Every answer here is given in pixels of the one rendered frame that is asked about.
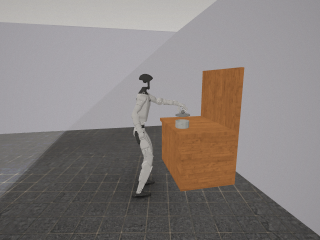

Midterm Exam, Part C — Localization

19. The humanoid robot head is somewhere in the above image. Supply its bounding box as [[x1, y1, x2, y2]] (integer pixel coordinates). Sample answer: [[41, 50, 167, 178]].
[[138, 74, 153, 95]]

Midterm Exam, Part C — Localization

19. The table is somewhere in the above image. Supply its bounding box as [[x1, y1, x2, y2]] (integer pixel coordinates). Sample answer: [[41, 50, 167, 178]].
[[160, 67, 245, 192]]

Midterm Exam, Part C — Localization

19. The right robot thigh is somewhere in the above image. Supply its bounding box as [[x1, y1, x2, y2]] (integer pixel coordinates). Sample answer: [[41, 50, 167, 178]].
[[135, 133, 153, 168]]

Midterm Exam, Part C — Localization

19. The pot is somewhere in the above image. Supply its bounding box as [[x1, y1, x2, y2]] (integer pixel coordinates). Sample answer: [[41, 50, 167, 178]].
[[175, 119, 189, 129]]

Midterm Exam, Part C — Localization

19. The lid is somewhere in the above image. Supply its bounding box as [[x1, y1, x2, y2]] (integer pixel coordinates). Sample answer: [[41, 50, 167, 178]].
[[175, 113, 190, 117]]

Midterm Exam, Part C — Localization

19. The right robot forearm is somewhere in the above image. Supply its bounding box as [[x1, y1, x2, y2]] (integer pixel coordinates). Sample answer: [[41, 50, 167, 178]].
[[132, 113, 146, 140]]

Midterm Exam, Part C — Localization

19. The left robot forearm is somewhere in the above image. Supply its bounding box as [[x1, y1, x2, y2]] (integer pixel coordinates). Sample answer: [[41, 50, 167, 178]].
[[162, 98, 179, 106]]

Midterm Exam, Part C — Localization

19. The left robot hand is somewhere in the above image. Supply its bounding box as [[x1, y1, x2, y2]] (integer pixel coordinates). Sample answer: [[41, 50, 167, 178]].
[[177, 102, 188, 114]]

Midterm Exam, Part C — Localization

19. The right robot upper arm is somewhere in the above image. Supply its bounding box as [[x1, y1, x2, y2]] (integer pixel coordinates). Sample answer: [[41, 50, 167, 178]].
[[131, 94, 147, 118]]

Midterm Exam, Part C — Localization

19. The left robot upper arm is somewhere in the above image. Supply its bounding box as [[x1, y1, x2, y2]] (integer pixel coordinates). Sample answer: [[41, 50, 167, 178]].
[[147, 92, 163, 105]]

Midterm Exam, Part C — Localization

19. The right robot hand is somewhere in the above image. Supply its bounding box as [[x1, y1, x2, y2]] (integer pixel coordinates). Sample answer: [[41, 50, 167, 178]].
[[140, 139, 152, 158]]

